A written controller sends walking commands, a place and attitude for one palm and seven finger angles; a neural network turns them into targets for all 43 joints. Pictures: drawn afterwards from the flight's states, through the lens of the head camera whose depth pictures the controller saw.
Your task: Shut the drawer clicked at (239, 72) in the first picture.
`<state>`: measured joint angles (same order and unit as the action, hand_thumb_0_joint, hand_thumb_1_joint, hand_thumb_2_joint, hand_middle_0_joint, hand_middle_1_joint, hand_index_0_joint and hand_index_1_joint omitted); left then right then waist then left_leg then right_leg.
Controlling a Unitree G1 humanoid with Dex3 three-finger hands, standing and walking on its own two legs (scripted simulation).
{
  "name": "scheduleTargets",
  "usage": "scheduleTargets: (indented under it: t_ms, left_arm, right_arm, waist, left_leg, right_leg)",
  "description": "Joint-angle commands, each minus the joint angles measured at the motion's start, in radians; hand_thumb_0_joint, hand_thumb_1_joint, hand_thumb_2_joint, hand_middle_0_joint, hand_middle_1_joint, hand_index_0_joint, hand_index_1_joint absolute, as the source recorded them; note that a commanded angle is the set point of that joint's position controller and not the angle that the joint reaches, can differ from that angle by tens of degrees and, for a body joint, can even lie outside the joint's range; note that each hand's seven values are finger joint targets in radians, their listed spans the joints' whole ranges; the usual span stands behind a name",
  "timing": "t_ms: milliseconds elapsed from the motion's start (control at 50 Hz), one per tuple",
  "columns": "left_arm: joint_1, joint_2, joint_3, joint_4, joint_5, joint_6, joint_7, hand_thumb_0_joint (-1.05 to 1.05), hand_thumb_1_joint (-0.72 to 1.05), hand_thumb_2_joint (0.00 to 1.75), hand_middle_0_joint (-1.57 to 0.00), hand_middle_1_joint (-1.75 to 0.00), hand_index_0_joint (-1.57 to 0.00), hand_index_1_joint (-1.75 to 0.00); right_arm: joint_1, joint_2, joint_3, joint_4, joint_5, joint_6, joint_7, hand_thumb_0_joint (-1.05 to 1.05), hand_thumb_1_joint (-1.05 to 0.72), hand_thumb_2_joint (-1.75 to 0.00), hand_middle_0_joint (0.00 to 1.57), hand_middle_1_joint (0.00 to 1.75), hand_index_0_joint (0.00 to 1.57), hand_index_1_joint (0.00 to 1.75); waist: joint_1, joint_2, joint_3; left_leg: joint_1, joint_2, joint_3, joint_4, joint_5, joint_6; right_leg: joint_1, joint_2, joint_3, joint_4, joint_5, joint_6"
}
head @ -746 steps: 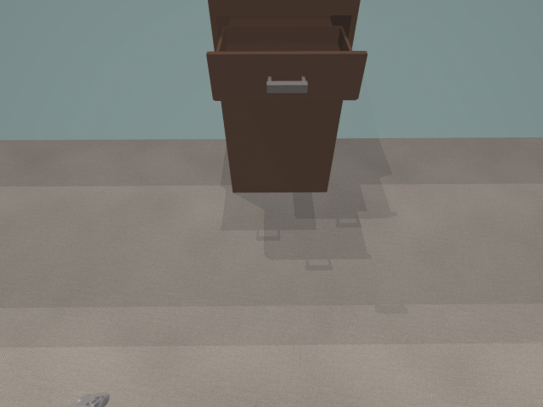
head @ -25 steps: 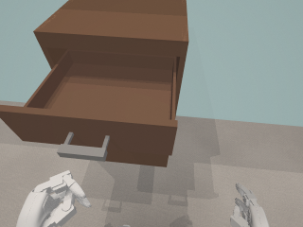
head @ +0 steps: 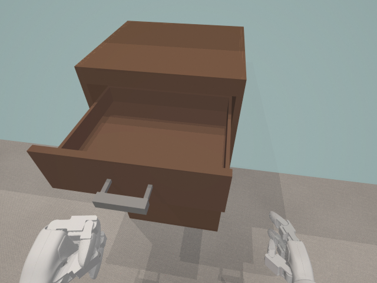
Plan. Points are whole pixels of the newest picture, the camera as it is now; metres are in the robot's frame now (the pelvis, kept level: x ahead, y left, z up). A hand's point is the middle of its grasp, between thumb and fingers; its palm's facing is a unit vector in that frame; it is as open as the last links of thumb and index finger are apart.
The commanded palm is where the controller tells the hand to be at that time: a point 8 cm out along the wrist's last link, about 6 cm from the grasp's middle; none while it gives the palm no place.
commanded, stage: raise the hand and make a fist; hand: left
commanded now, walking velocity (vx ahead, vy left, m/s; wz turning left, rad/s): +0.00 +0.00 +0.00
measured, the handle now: (125, 194) +0.29 +0.18 +0.05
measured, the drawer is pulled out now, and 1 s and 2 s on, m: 0.29 0.29 0.29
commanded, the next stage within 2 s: bring the fist close to the handle in 0.42 s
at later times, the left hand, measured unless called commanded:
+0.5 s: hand (93, 257) +0.13 +0.16 +0.13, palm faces +0.02 -0.99 -0.12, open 3.3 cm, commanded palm +0.07 +0.21 +0.15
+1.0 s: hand (113, 247) +0.16 +0.15 +0.09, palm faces -0.01 -1.00 -0.06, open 3.3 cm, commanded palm +0.12 +0.20 +0.10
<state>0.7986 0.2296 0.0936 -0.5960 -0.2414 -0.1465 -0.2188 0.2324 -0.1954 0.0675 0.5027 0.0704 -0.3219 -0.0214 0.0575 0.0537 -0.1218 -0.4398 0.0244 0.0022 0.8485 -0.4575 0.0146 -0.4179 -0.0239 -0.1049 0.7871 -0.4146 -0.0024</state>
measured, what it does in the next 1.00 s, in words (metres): stands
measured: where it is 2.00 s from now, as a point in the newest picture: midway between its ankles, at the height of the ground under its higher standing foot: outside the picture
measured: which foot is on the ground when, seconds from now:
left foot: down 0.00-1.00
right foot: down 0.00-1.00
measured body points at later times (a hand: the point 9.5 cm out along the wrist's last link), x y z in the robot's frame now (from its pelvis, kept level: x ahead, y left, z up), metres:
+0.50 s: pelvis -0.01 -0.02 +0.01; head -0.03 -0.04 +0.46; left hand +0.12 +0.21 +0.14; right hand +0.20 -0.23 -0.03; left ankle -0.01 +0.11 -0.70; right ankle +0.00 -0.12 -0.70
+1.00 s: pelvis -0.01 -0.01 +0.00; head +0.00 -0.02 +0.45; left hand +0.15 +0.20 +0.10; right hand +0.19 -0.24 -0.05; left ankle -0.01 +0.11 -0.70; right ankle +0.00 -0.12 -0.70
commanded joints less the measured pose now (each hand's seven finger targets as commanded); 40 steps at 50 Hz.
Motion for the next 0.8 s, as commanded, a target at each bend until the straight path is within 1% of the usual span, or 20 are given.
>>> scheduleTargets:
  t_ms: [0,40,80,180,200,260,320,340,380,400,420,480,520,560,600,640,660,720,760,780]
  left_arm:
    - [0.037,0.094,0.093,-0.249,-0.025,-0.034,0.004,0.00,0.90,0.90,-1.40,-1.60,-1.40,-1.60]
    - [0.041,0.072,0.078,-0.210,-0.034,-0.020,-0.003,0.00,0.90,0.90,-1.40,-1.60,-1.40,-1.60]
    - [0.026,0.081,0.092,-0.195,-0.039,-0.015,-0.009,0.00,0.90,0.90,-1.40,-1.60,-1.40,-1.60]
    - [0.018,0.098,0.103,-0.221,-0.030,-0.039,-0.003,0.00,0.90,0.90,-1.40,-1.60,-1.40,-1.60]
    - [0.019,0.091,0.097,-0.216,-0.033,-0.046,-0.002,0.00,0.90,0.90,-1.40,-1.60,-1.40,-1.60]
    - [0.021,0.128,0.152,-0.189,-0.039,-0.062,0.002,0.00,0.90,0.90,-1.40,-1.60,-1.40,-1.60]
    - [-0.016,0.110,0.138,-0.154,-0.055,-0.070,-0.010,0.00,0.90,0.90,-1.40,-1.60,-1.40,-1.60]
    - [-0.018,0.120,0.149,-0.146,-0.060,-0.073,-0.017,0.00,0.90,0.90,-1.40,-1.60,-1.40,-1.60]
    - [-0.025,0.136,0.171,-0.131,-0.064,-0.071,-0.026,0.00,0.90,0.90,-1.40,-1.60,-1.40,-1.60]
    - [-0.034,0.120,0.154,-0.126,-0.069,-0.070,-0.031,0.00,0.90,0.90,-1.40,-1.60,-1.40,-1.60]
    - [-0.034,0.126,0.163,-0.115,-0.073,-0.068,-0.035,0.00,0.90,0.90,-1.40,-1.60,-1.40,-1.60]
    - [-0.079,0.138,0.165,-0.116,-0.073,-0.064,-0.043,0.00,0.90,0.90,-1.40,-1.60,-1.40,-1.60]
    - [-0.090,0.116,0.147,-0.077,-0.077,-0.060,-0.046,0.00,0.90,0.90,-1.40,-1.60,-1.40,-1.60]
    - [-0.098,0.127,0.169,-0.029,-0.074,-0.058,-0.047,0.00,0.90,0.90,-1.40,-1.60,-1.40,-1.60]
    - [-0.107,0.105,0.145,-0.011,-0.068,-0.064,-0.049,0.00,0.90,0.90,-1.40,-1.60,-1.40,-1.60]
    - [-0.115,0.108,0.144,-0.020,-0.062,-0.073,-0.047,0.00,0.90,0.90,-1.40,-1.60,-1.40,-1.60]
    - [-0.115,0.125,0.165,-0.011,-0.056,-0.078,-0.042,0.00,0.90,0.90,-1.40,-1.60,-1.40,-1.60]
    - [-0.133,0.089,0.123,-0.009,-0.050,-0.102,-0.042,0.00,0.90,0.90,-1.40,-1.60,-1.40,-1.60]
    - [-0.131,0.112,0.155,0.010,-0.044,-0.114,-0.033,0.00,0.90,0.90,-1.40,-1.60,-1.40,-1.60]
    - [-0.140,0.097,0.135,0.006,-0.040,-0.123,-0.033,0.00,0.90,0.90,-1.40,-1.60,-1.40,-1.60]
  right_arm:
    - [-0.140,-0.104,-0.059,-0.174,0.014,-0.081,-0.011,0.00,-0.90,-0.90,0.20,0.30,0.20,0.30]
    - [-0.140,-0.106,-0.058,-0.166,0.015,-0.086,-0.014,0.00,-0.90,-0.90,0.20,0.30,0.20,0.30]
    - [-0.144,-0.111,-0.058,-0.160,0.018,-0.090,-0.018,0.00,-0.90,-0.90,0.20,0.30,0.20,0.30]
    - [-0.138,-0.111,-0.061,-0.155,0.013,-0.109,-0.017,0.00,-0.90,-0.90,0.20,0.30,0.20,0.30]
    - [-0.137,-0.112,-0.062,-0.152,0.012,-0.112,-0.017,0.00,-0.90,-0.90,0.20,0.30,0.20,0.30]
    - [-0.148,-0.113,-0.068,-0.140,0.014,-0.118,-0.020,0.00,-0.90,-0.90,0.20,0.30,0.20,0.30]
    - [-0.143,-0.115,-0.066,-0.133,0.016,-0.125,-0.029,0.00,-0.90,-0.90,0.20,0.30,0.20,0.30]
    - [-0.144,-0.118,-0.069,-0.133,0.017,-0.130,-0.033,0.00,-0.90,-0.90,0.20,0.30,0.20,0.30]
    - [-0.149,-0.118,-0.067,-0.124,0.019,-0.136,-0.036,0.00,-0.90,-0.90,0.20,0.30,0.20,0.30]
    - [-0.148,-0.119,-0.065,-0.125,0.018,-0.142,-0.037,0.00,-0.90,-0.90,0.20,0.30,0.20,0.30]
    - [-0.147,-0.119,-0.066,-0.124,0.020,-0.145,-0.038,0.00,-0.90,-0.90,0.20,0.30,0.20,0.30]
    - [-0.146,-0.122,-0.063,-0.116,0.019,-0.160,-0.042,0.00,-0.90,-0.90,0.20,0.30,0.20,0.30]
    - [-0.139,-0.127,-0.066,-0.108,0.017,-0.165,-0.045,0.00,-0.90,-0.90,0.20,0.30,0.20,0.30]
    - [-0.145,-0.130,-0.069,-0.096,0.015,-0.163,-0.045,0.00,-0.90,-0.90,0.20,0.30,0.20,0.30]
    - [-0.133,-0.130,-0.071,-0.093,0.011,-0.160,-0.045,0.00,-0.90,-0.90,0.20,0.30,0.20,0.30]
    - [-0.128,-0.133,-0.075,-0.094,0.005,-0.159,-0.041,0.00,-0.90,-0.90,0.20,0.30,0.20,0.30]
    - [-0.136,-0.134,-0.077,-0.091,0.004,-0.156,-0.040,0.00,-0.90,-0.90,0.20,0.30,0.20,0.30]
    - [-0.118,-0.133,-0.080,-0.091,-0.002,-0.148,-0.034,0.00,-0.90,-0.90,0.20,0.30,0.20,0.30]
    - [-0.120,-0.136,-0.084,-0.084,-0.008,-0.141,-0.030,0.00,-0.90,-0.90,0.20,0.30,0.20,0.30]
    - [-0.110,-0.134,-0.084,-0.085,-0.008,-0.136,-0.029,0.00,-0.90,-0.90,0.20,0.30,0.20,0.30]
  waist:
    - [0.001,-0.003,-0.002]
    - [-0.003,-0.034,0.022]
    - [-0.004,-0.044,0.037]
    - [0.001,0.003,0.019]
    - [-0.002,-0.017,0.027]
    - [0.006,-0.002,0.025]
    - [-0.005,-0.044,0.062]
    - [-0.004,-0.051,0.050]
    - [0.000,-0.012,0.050]
    - [-0.002,-0.017,0.056]
    - [0.000,-0.049,0.055]
    - [-0.003,-0.002,0.055]
    - [-0.010,-0.058,0.070]
    - [-0.006,-0.041,0.070]
    - [-0.010,-0.060,0.076]
    - [-0.009,-0.064,0.027]
    - [-0.005,-0.031,0.019]
    - [-0.017,-0.036,0.012]
    - [-0.011,-0.020,-0.012]
    - [-0.020,-0.032,-0.009]
  left_leg:
    - [0.040,-0.007,-0.034,-0.199,0.259,-0.004]
    - [0.036,-0.011,-0.031,-0.203,0.253,-0.003]
    - [0.032,-0.013,-0.029,-0.207,0.239,-0.001]
    - [0.047,-0.020,-0.022,-0.205,0.232,0.003]
    - [0.044,-0.019,-0.022,-0.205,0.227,0.003]
    - [0.040,-0.021,-0.017,-0.196,0.209,0.003]
    - [0.029,-0.020,-0.015,-0.192,0.184,0.005]
    - [0.032,-0.022,-0.014,-0.184,0.183,0.007]
    - [0.041,-0.022,-0.012,-0.188,0.182,0.006]
    - [0.040,-0.023,-0.013,-0.191,0.183,0.006]
    - [0.036,-0.022,-0.015,-0.191,0.182,0.007]
    - [0.048,-0.024,-0.014,-0.191,0.177,0.008]
    - [0.041,-0.024,-0.015,-0.188,0.178,0.009]
    - [0.032,-0.027,-0.014,-0.183,0.172,0.007]
    - [0.030,-0.027,-0.012,-0.186,0.183,0.008]
    - [0.037,-0.030,-0.012,-0.181,0.218,0.011]
    - [0.033,-0.031,-0.008,-0.175,0.219,0.009]
    - [0.035,-0.032,-0.008,-0.170,0.248,0.010]
    - [0.025,-0.033,-0.009,-0.164,0.257,0.008]
    - [0.024,-0.033,-0.009,-0.164,0.261,0.008]
  right_leg:
    - [0.049,0.038,-0.002,-0.127,0.225,-0.020]
    - [0.046,0.040,0.000,-0.139,0.227,-0.017]
    - [0.049,0.041,0.007,-0.155,0.217,-0.016]
    - [0.059,0.037,0.018,-0.168,0.200,-0.018]
    - [0.056,0.036,0.018,-0.170,0.193,-0.017]
    - [0.061,0.034,0.039,-0.192,0.164,-0.019]
    - [0.043,0.029,0.059,-0.217,0.118,-0.014]
    - [0.045,0.026,0.075,-0.227,0.107,-0.012]
    - [0.050,0.023,0.083,-0.241,0.093,-0.015]
    - [0.051,0.022,0.080,-0.238,0.099,-0.014]
    - [0.051,0.023,0.079,-0.241,0.095,-0.013]
    - [0.048,0.020,0.090,-0.253,0.082,-0.013]
    - [0.040,0.020,0.094,-0.258,0.079,-0.007]
    - [0.040,0.018,0.105,-0.265,0.065,-0.009]
    - [0.035,0.017,0.097,-0.253,0.084,-0.008]
    - [0.051,0.017,0.088,-0.227,0.146,-0.006]
    - [0.057,0.016,0.094,-0.227,0.149,-0.008]
    - [0.048,0.017,0.076,-0.196,0.205,-0.008]
    - [0.055,0.020,0.067,-0.179,0.221,-0.012]
    - [0.047,0.019,0.062,-0.172,0.226,-0.011]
